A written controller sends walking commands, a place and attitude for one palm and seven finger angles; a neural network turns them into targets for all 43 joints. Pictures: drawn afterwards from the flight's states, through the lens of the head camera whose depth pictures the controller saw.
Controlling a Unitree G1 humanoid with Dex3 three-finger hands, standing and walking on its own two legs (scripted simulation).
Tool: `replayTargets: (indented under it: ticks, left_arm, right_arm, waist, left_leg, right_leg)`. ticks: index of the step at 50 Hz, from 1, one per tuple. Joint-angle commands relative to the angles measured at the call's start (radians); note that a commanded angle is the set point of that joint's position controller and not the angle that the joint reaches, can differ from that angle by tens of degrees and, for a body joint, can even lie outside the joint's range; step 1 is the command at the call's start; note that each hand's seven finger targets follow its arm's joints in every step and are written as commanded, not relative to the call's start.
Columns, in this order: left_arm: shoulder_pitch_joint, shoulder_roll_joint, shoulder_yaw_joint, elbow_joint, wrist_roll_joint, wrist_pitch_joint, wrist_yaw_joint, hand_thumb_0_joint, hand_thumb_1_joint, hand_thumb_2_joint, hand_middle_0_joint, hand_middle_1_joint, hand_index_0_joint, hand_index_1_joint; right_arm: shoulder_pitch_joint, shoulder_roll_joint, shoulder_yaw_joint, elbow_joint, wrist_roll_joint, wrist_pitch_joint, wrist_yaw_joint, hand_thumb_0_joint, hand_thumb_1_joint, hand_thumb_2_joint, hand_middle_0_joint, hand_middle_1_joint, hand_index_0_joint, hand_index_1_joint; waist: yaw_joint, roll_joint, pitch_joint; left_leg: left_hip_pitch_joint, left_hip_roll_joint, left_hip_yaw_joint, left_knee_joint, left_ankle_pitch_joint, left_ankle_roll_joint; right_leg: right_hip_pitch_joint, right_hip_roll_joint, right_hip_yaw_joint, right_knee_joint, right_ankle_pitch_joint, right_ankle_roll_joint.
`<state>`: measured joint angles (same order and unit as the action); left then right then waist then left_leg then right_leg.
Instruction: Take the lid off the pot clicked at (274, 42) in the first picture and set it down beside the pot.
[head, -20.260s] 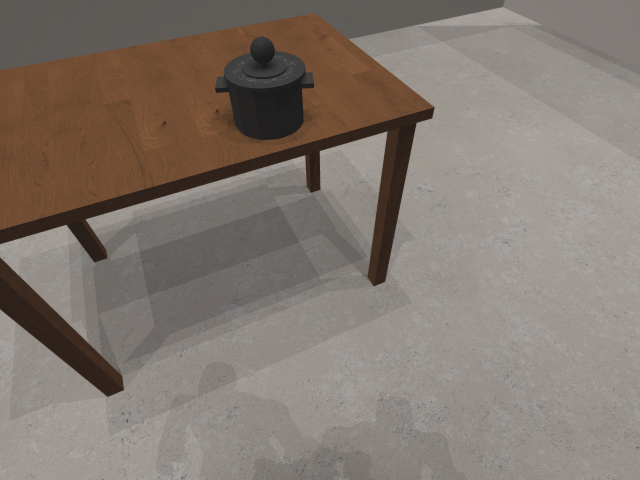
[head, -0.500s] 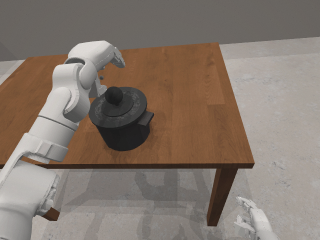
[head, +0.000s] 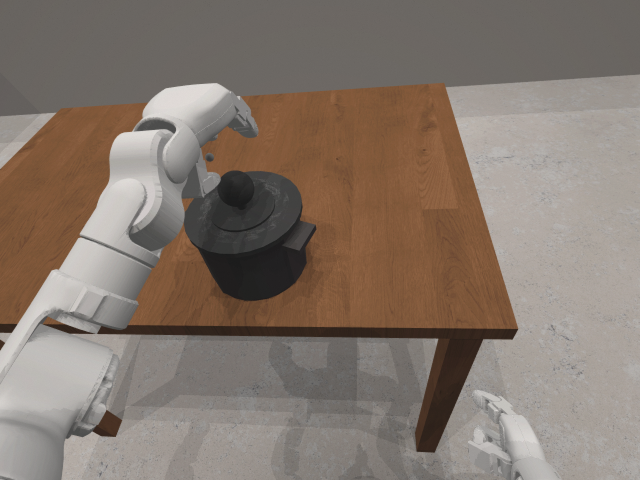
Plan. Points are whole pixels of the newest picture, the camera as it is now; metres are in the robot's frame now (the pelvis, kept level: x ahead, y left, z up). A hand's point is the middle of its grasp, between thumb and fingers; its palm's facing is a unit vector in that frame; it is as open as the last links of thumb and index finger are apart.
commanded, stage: lower the open fingers around the knob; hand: left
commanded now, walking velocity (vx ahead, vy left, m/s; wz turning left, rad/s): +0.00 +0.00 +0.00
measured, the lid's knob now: (236, 188) +0.45 +0.14 +0.14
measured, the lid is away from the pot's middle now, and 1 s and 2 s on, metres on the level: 0.00 0.00 0.00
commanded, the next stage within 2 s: close the fingers and squeeze the knob in 1.16 s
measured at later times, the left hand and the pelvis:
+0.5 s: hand (221, 183) +0.42 +0.14 +0.18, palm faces -0.18 -0.06 -0.98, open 10.2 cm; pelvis +0.01 +0.00 +0.00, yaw +0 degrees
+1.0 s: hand (224, 198) +0.43 +0.15 +0.15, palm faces -0.23 -0.08 -0.97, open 10.2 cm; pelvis +0.01 +0.00 +0.00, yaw +0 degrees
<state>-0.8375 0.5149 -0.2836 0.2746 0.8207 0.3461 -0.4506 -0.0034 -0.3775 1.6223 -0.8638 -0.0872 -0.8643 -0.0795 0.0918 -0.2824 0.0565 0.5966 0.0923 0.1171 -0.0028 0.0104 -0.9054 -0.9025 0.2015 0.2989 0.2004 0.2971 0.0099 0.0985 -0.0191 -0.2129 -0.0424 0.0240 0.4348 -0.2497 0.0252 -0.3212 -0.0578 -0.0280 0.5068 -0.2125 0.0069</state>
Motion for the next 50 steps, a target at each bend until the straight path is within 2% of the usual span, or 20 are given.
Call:
replayTargets:
  ticks: [1,2,3,7,9,12,14,17,20,22,25,29,34,37,39,42,43,45,47,50]
  left_arm:
    - [-0.44,0.195,0.136,-0.107,0.03,0.005,0.042,0.0,-0.386,1.626,-0.852,-0.081,-0.852,-0.081]
    - [-0.434,0.166,0.116,-0.109,0.015,0.003,0.043,0.0,-0.386,1.626,-0.852,-0.081,-0.852,-0.081]
    - [-0.463,0.209,0.145,-0.134,0.031,0.001,0.046,0.0,-0.386,1.626,-0.852,-0.081,-0.852,-0.081]
    - [-0.473,0.186,0.13,-0.159,0.02,0.0,0.056,0.0,-0.386,1.626,-0.852,-0.081,-0.852,-0.081]
    - [-0.465,0.258,0.189,-0.146,0.039,0.0,0.061,0.0,-0.386,1.626,-0.852,-0.081,-0.852,-0.081]
    - [-0.398,0.213,0.168,-0.159,0.02,-0.006,0.059,0.0,-0.386,1.626,-0.852,-0.081,-0.852,-0.081]
    - [-0.375,0.178,0.135,-0.128,0.026,-0.002,0.056,0.0,-0.386,1.626,-0.852,-0.081,-0.852,-0.081]
    - [-0.389,0.139,0.102,-0.188,0.01,-0.003,0.059,0.0,-0.386,1.626,-0.852,-0.081,-0.852,-0.081]
    - [-0.444,0.21,0.145,-0.144,0.032,0.003,0.073,0.0,-0.386,1.626,-0.852,-0.081,-0.852,-0.081]
    - [-0.449,0.231,0.164,-0.136,0.025,-0.001,0.082,0.0,-0.386,1.626,-0.852,-0.081,-0.852,-0.081]
    - [-0.419,0.188,0.132,-0.104,0.033,-0.003,0.078,0.0,-0.386,1.626,-0.852,-0.081,-0.852,-0.081]
    - [-0.392,0.127,0.089,-0.145,0.024,-0.006,0.074,0.0,-0.386,1.626,-0.852,-0.081,-0.852,-0.081]
    - [-0.348,0.213,0.169,-0.105,0.033,-0.009,0.086,0.0,-0.386,1.626,-0.852,-0.081,-0.852,-0.081]
    - [-0.34,0.174,0.14,-0.096,0.023,-0.011,0.09,0.0,-0.386,1.626,-0.852,-0.081,-0.852,-0.081]
    - [-0.343,0.21,0.164,-0.139,0.031,-0.017,0.094,0.0,-0.386,1.626,-0.852,-0.081,-0.852,-0.081]
    - [-0.308,0.17,0.137,-0.062,0.019,-0.01,0.092,0.0,-0.386,1.626,-0.852,-0.081,-0.852,-0.081]
    - [-0.348,0.192,0.142,-0.095,0.027,-0.014,0.092,0.0,-0.386,1.626,-0.852,-0.081,-0.852,-0.081]
    - [-0.382,0.162,0.109,-0.111,0.027,-0.015,0.09,0.0,-0.386,1.626,-0.852,-0.081,-0.852,-0.081]
    - [-0.338,0.182,0.137,-0.037,0.029,-0.013,0.097,0.0,-0.386,1.626,-0.852,-0.081,-0.852,-0.081]
    - [-0.347,0.207,0.155,-0.078,0.033,-0.023,0.098,0.0,-0.386,1.626,-0.852,-0.081,-0.852,-0.081]
  right_arm:
    - [-0.137,-0.085,-0.033,-0.16,0.005,-0.038,0.001,0.0,-0.9,-0.9,0.2,0.3,0.2,0.3]
    - [-0.147,-0.092,-0.035,-0.163,0.005,-0.034,0.003,0.0,-0.9,-0.9,0.2,0.3,0.2,0.3]
    - [-0.142,-0.085,-0.032,-0.163,0.003,-0.034,0.003,0.0,-0.9,-0.9,0.2,0.3,0.2,0.3]
    - [-0.156,-0.085,-0.035,-0.173,0.002,-0.036,0.002,0.0,-0.9,-0.9,0.2,0.3,0.2,0.3]
    - [-0.139,-0.085,-0.03,-0.167,-0.003,-0.039,-0.002,0.0,-0.9,-0.9,0.2,0.3,0.2,0.3]
    - [-0.149,-0.087,-0.034,-0.177,-0.002,-0.04,0.003,0.0,-0.9,-0.9,0.2,0.3,0.2,0.3]
    - [-0.151,-0.08,-0.028,-0.175,0.002,-0.034,0.004,0.0,-0.9,-0.9,0.2,0.3,0.2,0.3]
    - [-0.161,-0.082,-0.037,-0.184,0.005,-0.03,0.006,0.0,-0.9,-0.9,0.2,0.3,0.2,0.3]
    - [-0.132,-0.085,-0.032,-0.158,0.001,-0.034,-0.004,0.0,-0.9,-0.9,0.2,0.3,0.2,0.3]
    - [-0.134,-0.095,-0.034,-0.153,-0.001,-0.036,-0.009,0.0,-0.9,-0.9,0.2,0.3,0.2,0.3]
    - [-0.133,-0.082,-0.031,-0.153,0.0,-0.045,-0.009,0.0,-0.9,-0.9,0.2,0.3,0.2,0.3]
    - [-0.135,-0.079,-0.04,-0.164,0.001,-0.044,0.002,0.0,-0.9,-0.9,0.2,0.3,0.2,0.3]
    - [-0.118,-0.088,-0.036,-0.153,-0.001,-0.042,-0.001,0.0,-0.9,-0.9,0.2,0.3,0.2,0.3]
    - [-0.129,-0.092,-0.038,-0.156,0.0,-0.037,-0.005,0.0,-0.9,-0.9,0.2,0.3,0.2,0.3]
    - [-0.13,-0.084,-0.036,-0.167,-0.003,-0.044,-0.004,0.0,-0.9,-0.9,0.2,0.3,0.2,0.3]
    - [-0.12,-0.093,-0.04,-0.153,0.002,-0.039,-0.007,0.0,-0.9,-0.9,0.2,0.3,0.2,0.3]
    - [-0.112,-0.089,-0.036,-0.154,0.0,-0.04,-0.008,0.0,-0.9,-0.9,0.2,0.3,0.2,0.3]
    - [-0.122,-0.084,-0.038,-0.155,0.0,-0.043,-0.01,0.0,-0.9,-0.9,0.2,0.3,0.2,0.3]
    - [-0.11,-0.094,-0.041,-0.142,0.002,-0.042,-0.013,0.0,-0.9,-0.9,0.2,0.3,0.2,0.3]
    - [-0.112,-0.089,-0.038,-0.15,-0.002,-0.049,-0.014,0.0,-0.9,-0.9,0.2,0.3,0.2,0.3]
  waist:
    - [-0.004,-0.148,-0.323]
    - [-0.011,-0.132,-0.316]
    - [-0.001,-0.141,-0.352]
    - [-0.009,-0.111,-0.364]
    - [0.007,-0.151,-0.386]
    - [0.006,-0.118,-0.376]
    - [0.0,-0.154,-0.33]
    - [-0.011,-0.111,-0.346]
    - [-0.011,-0.133,-0.343]
    - [-0.011,-0.106,-0.361]
    - [-0.007,-0.135,-0.369]
    - [-0.012,-0.111,-0.381]
    - [-0.003,-0.153,-0.359]
    - [-0.008,-0.138,-0.337]
    - [0.002,-0.132,-0.389]
    - [-0.016,-0.146,-0.333]
    - [-0.011,-0.138,-0.368]
    - [-0.021,-0.122,-0.364]
    - [-0.021,-0.111,-0.334]
    - [-0.009,-0.115,-0.38]
  left_leg:
    - [0.027,0.012,-0.01,-0.049,0.224,0.021]
    - [0.024,0.011,-0.011,-0.045,0.22,0.021]
    - [0.025,0.01,-0.009,-0.051,0.218,0.02]
    - [0.05,0.012,-0.018,-0.038,0.255,0.024]
    - [0.027,0.01,-0.015,-0.045,0.263,0.024]
    - [0.03,0.01,-0.012,-0.036,0.287,0.023]
    - [0.015,0.014,-0.007,-0.044,0.269,0.019]
    - [0.046,0.012,-0.009,-0.037,0.26,0.023]
    - [0.036,0.01,-0.014,-0.046,0.239,0.025]
    - [0.034,0.009,-0.017,-0.043,0.237,0.024]
    - [0.032,0.008,-0.015,-0.042,0.26,0.024]
    - [0.061,0.009,-0.019,-0.036,0.294,0.025]
    - [0.025,0.01,-0.01,-0.035,0.286,0.026]
    - [0.019,0.011,-0.009,-0.038,0.264,0.026]
    - [0.029,0.007,-0.011,-0.034,0.299,0.027]
    - [0.014,0.01,-0.006,-0.033,0.258,0.028]
    - [0.024,0.008,-0.008,-0.038,0.261,0.028]
    - [0.038,0.004,-0.012,-0.035,0.255,0.031]
    - [0.026,0.007,-0.013,-0.03,0.247,0.029]
    - [0.024,0.003,-0.013,-0.032,0.266,0.03]
  right_leg:
    - [0.2,0.026,-0.018,-0.038,0.21,-0.039]
    - [0.197,0.026,-0.018,-0.043,0.211,-0.042]
    - [0.223,0.025,-0.014,-0.037,0.208,-0.039]
    - [0.218,0.027,-0.014,-0.033,0.239,-0.046]
    - [0.263,0.024,-0.007,-0.028,0.263,-0.041]
    - [0.261,0.022,-0.007,-0.029,0.29,-0.044]
    - [0.238,0.025,-0.014,-0.029,0.272,-0.039]
    - [0.22,0.028,-0.013,-0.036,0.252,-0.043]
    - [0.225,0.032,-0.011,-0.039,0.236,-0.042]
    - [0.238,0.03,-0.007,-0.039,0.24,-0.044]
    - [0.25,0.029,-0.008,-0.03,0.266,-0.04]
    - [0.242,0.03,-0.014,-0.028,0.288,-0.043]
    - [0.266,0.031,-0.007,-0.029,0.311,-0.039]
    - [0.251,0.03,-0.007,-0.035,0.288,-0.041]
    - [0.29,0.028,-0.002,-0.021,0.326,-0.039]
    - [0.249,0.032,-0.007,-0.04,0.292,-0.037]
    - [0.267,0.031,-0.004,-0.034,0.29,-0.036]
    - [0.249,0.031,-0.006,-0.036,0.286,-0.037]
    - [0.228,0.035,-0.009,-0.04,0.267,-0.041]
    - [0.277,0.028,0.0,-0.031,0.302,-0.038]
